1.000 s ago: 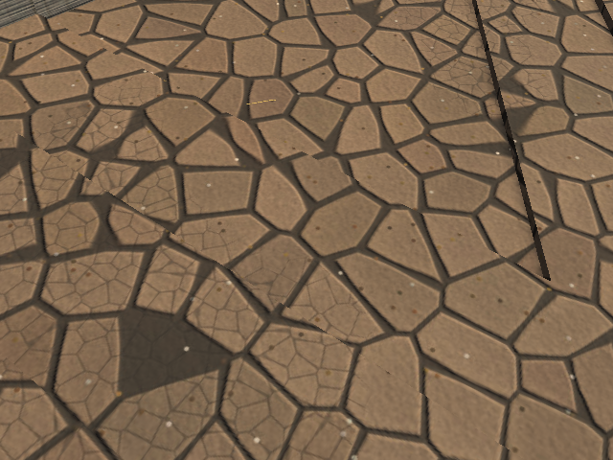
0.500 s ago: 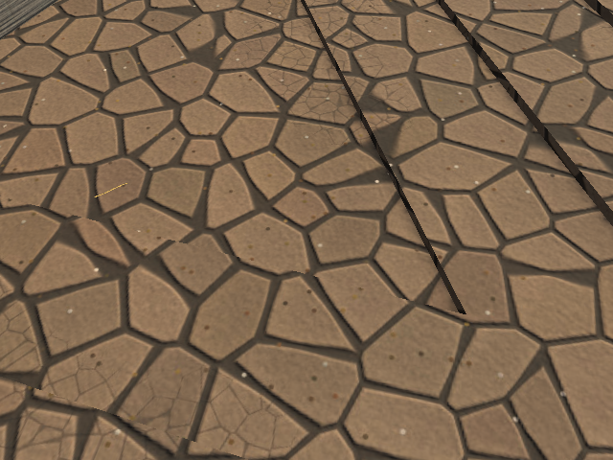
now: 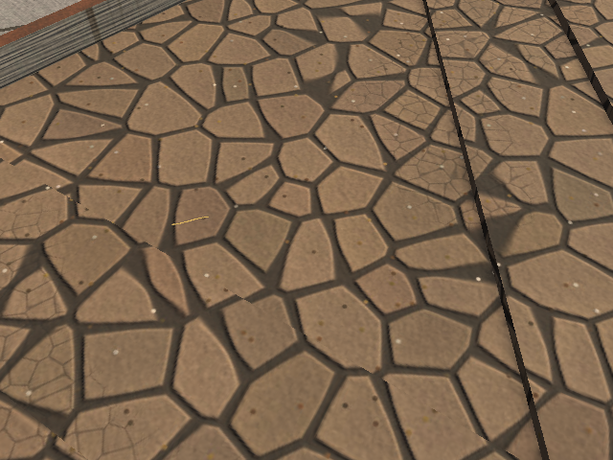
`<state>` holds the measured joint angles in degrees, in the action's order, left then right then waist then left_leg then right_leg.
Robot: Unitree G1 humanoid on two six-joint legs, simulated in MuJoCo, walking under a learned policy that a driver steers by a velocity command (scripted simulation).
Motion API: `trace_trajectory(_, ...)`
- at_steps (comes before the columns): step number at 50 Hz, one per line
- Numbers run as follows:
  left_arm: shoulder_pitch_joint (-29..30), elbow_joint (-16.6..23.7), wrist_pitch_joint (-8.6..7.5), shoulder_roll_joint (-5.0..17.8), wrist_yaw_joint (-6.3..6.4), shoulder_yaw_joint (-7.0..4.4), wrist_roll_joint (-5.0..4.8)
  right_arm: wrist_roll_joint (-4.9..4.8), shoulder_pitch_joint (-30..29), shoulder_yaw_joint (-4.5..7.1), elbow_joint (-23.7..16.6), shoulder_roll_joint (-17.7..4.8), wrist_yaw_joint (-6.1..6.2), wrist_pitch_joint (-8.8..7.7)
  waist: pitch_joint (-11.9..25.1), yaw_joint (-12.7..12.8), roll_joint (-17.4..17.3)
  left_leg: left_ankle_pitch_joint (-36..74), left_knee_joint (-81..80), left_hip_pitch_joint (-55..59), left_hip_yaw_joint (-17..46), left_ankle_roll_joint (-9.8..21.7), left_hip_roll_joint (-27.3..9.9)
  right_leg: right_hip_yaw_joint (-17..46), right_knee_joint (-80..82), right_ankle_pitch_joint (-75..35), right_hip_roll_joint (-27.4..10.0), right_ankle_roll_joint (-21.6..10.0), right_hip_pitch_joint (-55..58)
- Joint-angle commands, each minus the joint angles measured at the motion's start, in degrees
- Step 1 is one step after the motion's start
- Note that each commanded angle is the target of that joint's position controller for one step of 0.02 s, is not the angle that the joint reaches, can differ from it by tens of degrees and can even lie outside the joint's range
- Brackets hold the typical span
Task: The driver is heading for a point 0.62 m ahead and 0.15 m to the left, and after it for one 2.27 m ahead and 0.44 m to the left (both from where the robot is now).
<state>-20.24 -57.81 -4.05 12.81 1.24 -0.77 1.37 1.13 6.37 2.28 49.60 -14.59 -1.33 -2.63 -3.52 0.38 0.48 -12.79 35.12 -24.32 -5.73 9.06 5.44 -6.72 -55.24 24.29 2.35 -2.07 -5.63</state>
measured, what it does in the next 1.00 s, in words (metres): goes down, turning left: right foot 0.04 m lower, then left foot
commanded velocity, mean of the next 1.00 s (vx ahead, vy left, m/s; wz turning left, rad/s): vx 0.50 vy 0.00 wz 0.55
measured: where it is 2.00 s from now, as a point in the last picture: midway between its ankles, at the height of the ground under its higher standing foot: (204, 265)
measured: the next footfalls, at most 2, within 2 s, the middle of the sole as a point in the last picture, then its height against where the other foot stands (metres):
right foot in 0.46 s outside the picture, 0.04 m lower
left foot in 0.96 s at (247, 407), level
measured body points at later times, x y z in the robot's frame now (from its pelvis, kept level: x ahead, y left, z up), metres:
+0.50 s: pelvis +0.28 -0.04 -0.02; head +0.30 -0.05 +0.43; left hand +0.41 +0.25 -0.10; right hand +0.33 -0.34 -0.15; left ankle +0.09 +0.04 -0.69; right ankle +0.37 -0.13 -0.76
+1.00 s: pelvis +0.51 +0.06 -0.04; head +0.54 +0.09 +0.41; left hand +0.34 +0.26 -0.18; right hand +0.82 -0.02 -0.13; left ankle +0.55 +0.14 -0.75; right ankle +0.39 -0.12 -0.69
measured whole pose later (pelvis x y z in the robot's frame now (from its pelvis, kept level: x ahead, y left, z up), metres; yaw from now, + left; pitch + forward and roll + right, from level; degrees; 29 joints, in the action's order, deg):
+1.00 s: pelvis +0.51 +0.06 -0.04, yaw +34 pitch +1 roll -1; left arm -23.2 -53.3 -2.8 13.3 0.5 -1.4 1.2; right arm 2.4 1.4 1.4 41.8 -15.1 -2.0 -1.5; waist -3.7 3.2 -0.3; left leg -10.0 35.1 -25.8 -5.7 9.0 4.0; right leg -9.2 -52.0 29.0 -2.3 -0.9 -5.6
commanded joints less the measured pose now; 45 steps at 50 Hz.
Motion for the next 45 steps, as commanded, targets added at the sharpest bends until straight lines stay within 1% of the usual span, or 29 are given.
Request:
trace_trajectory(1, 5.0, 9.0, -2.58, 9.9, -1.09, -1.84, 0.0, -1.79, 13.3, 3.87, 1.5, -12.2, 0.87, 1.01, 8.1, -5.1, -2.9, 4.2, -18.9, 33.2, 38.7, 16.8, -23.1, 12.1, -24.9, -1.7, -3.4, 0.9, -37.1)
trace_trajectory(2, 5.1, 8.9, -2.72, 9.8, -1.2, -1.95, -0.34, -1.15, 10.9, 3.18, 1.7, -8.9, 0.93, 1.12, 2.4, -2.1, 2.2, 7.7, -20.8, 23.9, 34.4, 13.9, -21.1, 11.1, -18.3, -3.8, -5.4, 0.9, -33.7)
trace_trajectory(3, 5.4, 9.1, -1.73, 9.3, -1.17, -2.04, 0.25, -0.99, 9.7, 2.87, 1.6, -8.0, 1.1, 0.7, 0.2, -0.3, 3.3, 11.8, -21.4, 18.0, 30.4, 11.8, -18.7, 11.3, -12.2, -3.4, -7.0, 1.6, -29.8)
trace_trajectory(4, 5.0, 9.0, -0.31, 8.0, -1.19, -1.67, 1.27, -1.04, 9.1, 2.71, 1.5, -7.9, 1.29, 0.3, 0.1, 0.9, 3.4, 14.0, -22.6, 13.6, 26.9, 10.7, -16.5, 10.4, -8.3, -3.0, -7.2, 2.6, -25.0)
trace_trajectory(5, 4.7, 9.2, 0.82, 6.5, -1.28, -1.36, 1.6, -0.97, 9.1, 2.8, 1.5, -8.5, 1.18, -0.2, 0.9, 1.5, 2.0, 16.0, -22.9, 11.0, 24.4, 10.1, -14.9, 9.5, -5.0, -3.1, -6.9, 3.3, -21.8)
trace_trajectory(6, 4.9, 9.5, 1.38, 5.8, -1.53, -1.2, 1.67, -0.75, 9.4, 3.1, 1.5, -9.3, 1.1, -0.66, 1.5, 1.6, 0.6, 18.1, -23.1, 9.7, 22.6, 10.0, -13.6, 8.4, -3.2, -5.5, -6.7, 3.7, -20.6)
trace_trajectory(8, 9.4, 11.7, 1.68, 6.1, -1.68, -1.47, 1.08, -1.19, 11.5, 3.62, 2.3, -10.7, 1.08, -1.1, 1.0, 0.6, -1.0, 17.2, -23.4, 9.5, 20.7, 8.5, -11.1, 8.2, 3.7, -14.0, -7.0, 4.9, -22.4)
trace_trajectory(10, 14.2, 13.5, 1.67, 6.1, -1.91, -1.34, 0.81, -1.3, 12.8, 3.77, 2.3, -10.4, 0.92, -0.62, 0.8, -1.4, -2.5, 13.8, -23.2, 10.2, 20.4, 6.9, -9.5, 8.0, 10.6, -20.3, -6.6, 5.7, -23.0)
trace_trajectory(13, 18.9, 15.4, 1.46, 6.5, -2.16, -1.19, 0.32, -0.81, 15.4, 3.89, 2.0, -10.1, 0.98, -0.09, 1.1, -4.1, -3.3, 12.5, -21.1, 12.9, 21.9, 5.4, -9.3, 8.2, 16.7, -26.1, -6.0, 5.7, -23.7)
trace_trajectory(15, 21.7, 16.6, 1.12, 7.0, -2.3, -1.15, 0.36, -0.36, 17.1, 4.03, 1.8, -10.4, 1.24, 0.16, 1.3, -5.5, -3.2, 12.2, -18.4, 16.0, 23.9, 5.0, -9.9, 8.9, 19.9, -26.7, -5.4, 5.5, -24.8)
trace_trajectory(17, 23.0, 17.6, 0.7, 7.7, -2.43, -1.24, 0.17, 0.25, 17.7, 4.22, 1.1, -10.9, 1.65, 0.44, 1.2, -6.0, -3.8, 11.5, -14.8, 18.2, 26.3, 4.3, -10.5, 10.2, 23.8, -25.1, -4.9, 5.1, -24.4)
trace_trajectory(20, 19.7, 17.0, -0.21, 9.0, -2.3, -1.56, -0.37, 0.98, 15.7, 4.67, -0.8, -12.0, 2.46, 0.43, 1.3, -4.2, -4.7, 9.6, -9.0, 17.6, 30.4, 2.6, -10.5, 12.3, 30.1, -21.4, -4.3, 3.9, -17.2)
trace_trajectory(21, 16.4, 16.0, -0.64, 9.6, -2.01, -1.85, -0.56, 1.13, 15.0, 4.78, -1.2, -12.3, 2.54, 0.37, 1.8, -2.5, -4.2, 9.7, -5.5, 16.7, 30.8, 2.0, -10.1, 12.0, 32.1, -20.2, -4.1, 3.2, -13.1)
trace_trajectory(22, 9.9, 13.9, -1.29, 10.0, -1.56, -2.23, -0.28, 0.75, 14.9, 4.64, -1.2, -12.0, 2.24, 0.14, 4.3, 0.8, -1.0, 9.2, 2.7, 14.9, 28.4, 0.8, -7.3, 10.5, 35.8, -21.5, -3.4, 2.5, -4.6)
trace_trajectory(23, 2.6, 12.2, -2.08, 12.8, -0.99, -3.19, 1.0, -0.36, 15.7, 3.84, -1.3, -8.9, 1.61, -0.49, 9.3, 3.3, 4.0, 4.1, 16.6, 7.8, 23.3, -0.7, -3.0, 14.2, 33.7, -18.3, -8.0, 1.0, 8.0)
trace_trajectory(24, -3.7, 12.2, -1.9, 15.3, -0.44, -3.54, 2.18, -0.75, 18.4, 2.19, -2.1, -2.6, 1.74, -0.68, 14.9, 3.4, 10.9, -24.7, 35.5, -3.7, 16.4, -1.3, 0.5, 27.0, 29.7, -22.6, -22.1, -0.1, 19.1)
trace_trajectory(25, -3.9, 12.0, -0.81, 20.1, -0.18, -5.08, 1.17, -1.69, 24.9, 2.59, -4.3, -5.8, 2.1, -0.63, 20.0, -0.2, 18.1, -23.0, 41.3, -15.6, 11.2, -2.4, 2.3, 50.9, 35.7, -13.0, -30.8, -8.4, 24.5)
trace_trajectory(26, 0.9, 13.1, -0.42, 14.0, -0.51, -4.51, 1.1, -0.65, 20.4, 2.71, -2.0, -9.0, 2.73, 0.55, 11.4, 0.4, 6.5, -16.1, 46.0, -20.3, 11.4, -3.0, -3.3, 47.2, 38.8, -1.3, -28.3, -9.3, 17.6)
trace_trajectory(27, 3.6, 14.1, -0.59, 9.5, -0.89, -3.3, 0.76, 0.07, 14.1, 2.8, -2.7, -9.6, 1.86, 0.62, 4.6, 2.0, 0.9, -10.8, 43.8, -19.5, 11.4, -3.6, -4.5, 36.5, 39.9, -5.0, -23.3, -7.2, 10.1)
trace_trajectory(28, 5.6, 14.1, -0.85, 8.1, -0.96, -2.74, 1.28, 0.05, 12.0, 2.73, -3.1, -8.2, 1.01, 0.43, 2.2, 0.9, 0.6, -5.8, 39.9, -16.7, 12.4, -4.6, -6.2, 28.4, 40.8, -16.2, -20.1, -5.0, 4.7)
trace_trajectory(30, 2.9, 11.7, -1.62, 7.9, -0.72, -2.52, 0.23, 0.95, 11.5, 2.53, -3.5, -6.8, -0.38, 1.69, 2.1, -0.2, 7.2, -4.0, 37.4, -14.2, 11.1, -5.8, -7.5, 19.5, 40.7, -32.4, -16.7, -2.9, 2.2)
trace_trajectory(31, 1.8, 10.8, -2.17, 7.2, -0.98, -2.35, -0.32, 0.76, 10.5, 2.48, -4.0, -6.5, -0.76, 2.05, 2.6, -0.7, 7.1, -2.3, 35.3, -14.3, 10.6, -6.3, -7.3, 16.2, 40.8, -37.9, -15.3, -2.5, 2.8)
trace_trajectory(32, 0.8, 10.3, -2.47, 7.0, -1.11, -2.36, -0.53, 0.64, 9.3, 2.27, -4.5, -5.9, -0.95, 2.27, 3.4, -0.5, 7.2, -1.4, 35.1, -15.2, 9.7, -6.6, -6.9, 14.4, 40.9, -42.5, -15.2, -2.9, 4.1)
trace_trajectory(33, 0.4, 10.0, -2.57, 6.9, -1.21, -2.4, -0.76, 0.48, 7.5, 1.99, -5.3, -5.3, -1.25, 2.4, 3.2, -0.6, 7.1, 0.4, 32.9, -16.0, 8.9, -7.0, -7.1, 12.0, 42.0, -43.5, -14.8, -3.2, 4.0)
trace_trajectory(37, 0.4, 9.2, -2.17, 6.4, -1.12, -2.2, -0.46, 0.3, -1.1, 0.6, -8.7, -3.2, -2.28, 2.11, 0.8, 0.2, 5.8, 8.3, 19.0, -15.4, 5.5, -7.3, -7.3, 5.2, 45.2, -42.5, -13.3, -3.8, 2.6)
trace_trajectory(39, -0.6, 8.5, -2.07, 7.3, -0.94, -2.35, -0.43, 0.36, -5.1, -0.26, -10.2, -2.2, -2.77, 1.82, 0.0, 1.1, 5.3, 11.3, 11.1, -12.7, 3.4, -6.3, -7.4, 2.9, 45.9, -42.3, -13.6, -3.5, 3.0)
trace_trajectory(42, -2.8, 7.1, -1.72, 8.8, -0.31, -2.62, -0.44, 0.62, -8.6, -0.7, -11.8, -2.7, -2.81, 1.64, -0.6, 1.4, 4.1, 9.9, 3.8, -10.0, 0.6, -4.0, -6.7, 0.4, 44.4, -47.4, -15.4, -3.0, 7.5)
trace_trajectory(44, -3.4, 6.6, -1.09, 10.0, 0.13, -2.8, -0.2, 0.97, -7.2, -0.49, -11.7, -3.7, -2.35, 1.73, 1.1, 0.2, 4.5, 5.1, 1.5, -5.3, -1.6, -1.7, -4.0, -2.1, 38.3, -61.8, -15.9, -2.6, 10.4)
trace_trajectory(45, -3.7, 6.3, -0.58, 10.9, 0.4, -2.99, -0.05, 1.17, -4.8, -0.21, -11.1, -4.4, -2.05, 1.75, 2.8, -0.9, 5.0, 1.9, 0.9, -2.0, -2.5, -0.4, -2.2, -3.1, 33.1, -69.1, -16.3, -2.6, 11.6)
Velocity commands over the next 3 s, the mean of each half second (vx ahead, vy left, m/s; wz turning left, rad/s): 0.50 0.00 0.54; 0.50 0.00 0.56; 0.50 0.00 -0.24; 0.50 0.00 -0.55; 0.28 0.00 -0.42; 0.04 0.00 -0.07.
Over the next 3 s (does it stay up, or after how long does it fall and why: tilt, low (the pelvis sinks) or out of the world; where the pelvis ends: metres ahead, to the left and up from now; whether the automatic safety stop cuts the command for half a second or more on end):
stays up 1.21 0.33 -0.05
